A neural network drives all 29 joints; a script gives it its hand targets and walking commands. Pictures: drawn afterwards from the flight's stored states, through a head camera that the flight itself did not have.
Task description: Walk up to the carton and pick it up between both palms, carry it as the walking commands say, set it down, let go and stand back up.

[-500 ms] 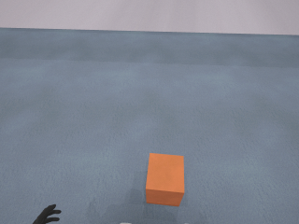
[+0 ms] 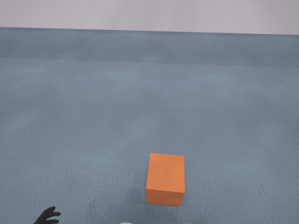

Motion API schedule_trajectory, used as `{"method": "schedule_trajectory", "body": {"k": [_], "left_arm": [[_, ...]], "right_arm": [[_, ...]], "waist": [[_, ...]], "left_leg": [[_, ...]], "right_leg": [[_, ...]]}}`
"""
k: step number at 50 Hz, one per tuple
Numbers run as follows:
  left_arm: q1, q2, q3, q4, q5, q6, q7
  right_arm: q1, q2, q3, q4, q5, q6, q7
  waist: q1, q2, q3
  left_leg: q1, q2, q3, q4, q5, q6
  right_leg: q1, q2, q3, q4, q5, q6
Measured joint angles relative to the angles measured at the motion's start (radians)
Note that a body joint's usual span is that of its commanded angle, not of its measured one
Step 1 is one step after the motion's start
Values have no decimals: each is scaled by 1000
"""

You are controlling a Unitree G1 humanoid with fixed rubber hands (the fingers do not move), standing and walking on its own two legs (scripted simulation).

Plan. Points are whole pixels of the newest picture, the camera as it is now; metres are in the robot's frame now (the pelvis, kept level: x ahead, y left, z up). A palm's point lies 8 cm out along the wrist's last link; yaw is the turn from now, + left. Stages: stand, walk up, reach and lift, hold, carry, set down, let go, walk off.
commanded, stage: walk up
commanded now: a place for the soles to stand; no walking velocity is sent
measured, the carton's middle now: (164, 180) +0.48 -0.04 -0.61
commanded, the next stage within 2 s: reach and lift in 0.94 s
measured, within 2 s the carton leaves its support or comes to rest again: neither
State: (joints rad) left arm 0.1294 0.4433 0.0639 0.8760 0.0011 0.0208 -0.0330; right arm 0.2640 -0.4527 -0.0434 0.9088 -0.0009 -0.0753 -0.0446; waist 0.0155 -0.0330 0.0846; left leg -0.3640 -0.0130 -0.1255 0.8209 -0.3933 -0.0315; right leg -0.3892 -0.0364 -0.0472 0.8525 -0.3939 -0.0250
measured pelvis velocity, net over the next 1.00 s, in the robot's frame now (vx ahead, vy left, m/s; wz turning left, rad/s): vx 0.01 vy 0.01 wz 0.00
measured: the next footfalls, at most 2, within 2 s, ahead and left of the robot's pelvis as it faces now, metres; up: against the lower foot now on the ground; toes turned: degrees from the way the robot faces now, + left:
none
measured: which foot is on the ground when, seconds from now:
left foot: down 0.00-1.00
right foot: down 0.00-1.00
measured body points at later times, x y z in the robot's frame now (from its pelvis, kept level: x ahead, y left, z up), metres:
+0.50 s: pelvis +0.01 +0.00 +0.00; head +0.03 +0.00 +0.45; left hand +0.12 +0.33 -0.10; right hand +0.09 -0.34 -0.09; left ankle +0.04 +0.17 -0.70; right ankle +0.04 -0.11 -0.70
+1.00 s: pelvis +0.01 +0.01 +0.00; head +0.03 +0.01 +0.45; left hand +0.13 +0.34 -0.09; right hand +0.10 -0.33 -0.10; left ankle +0.04 +0.17 -0.70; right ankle +0.05 -0.11 -0.70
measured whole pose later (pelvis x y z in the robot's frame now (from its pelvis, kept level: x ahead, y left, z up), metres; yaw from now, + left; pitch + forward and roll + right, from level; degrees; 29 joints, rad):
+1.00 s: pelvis +0.01 +0.01 +0.00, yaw +0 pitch -3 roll +0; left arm 0.16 0.44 0.07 0.83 0.00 0.00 -0.02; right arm 0.26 -0.43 -0.07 0.83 0.00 -0.02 -0.01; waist 0.01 -0.01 0.09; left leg -0.37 -0.01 -0.12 0.83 -0.40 -0.05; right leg -0.38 -0.04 -0.05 0.84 -0.40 -0.02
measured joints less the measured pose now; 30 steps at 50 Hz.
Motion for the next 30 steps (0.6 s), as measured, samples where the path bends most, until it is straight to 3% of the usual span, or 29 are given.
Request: {"method": "schedule_trajectory", "body": {"k": [10,15,20,30], "left_arm": [[-15,0,0,0,0,1,0],[3,0,0,0,0,-7,0],[17,0,-5,0,0,-10,0],[47,0,-14,0,0,-40,3]], "right_arm": [[0,0,0,0,0,0,0],[0,0,0,0,0,1,4],[0,2,0,0,0,1,15],[0,3,0,-15,0,3,16]], "waist": [[0,-1,0],[0,2,0],[0,2,0],[0,13,0]], "left_leg": [[3,0,-2,-8,2,-10],[-1,0,0,1,-11,8],[0,0,-1,-2,-11,-12],[2,-1,0,-2,-20,-11]], "right_leg": [[0,0,-1,0,-4,0],[1,-1,-1,0,-8,0],[1,-2,-1,-1,-14,0],[3,-2,-1,-2,-23,2]]}}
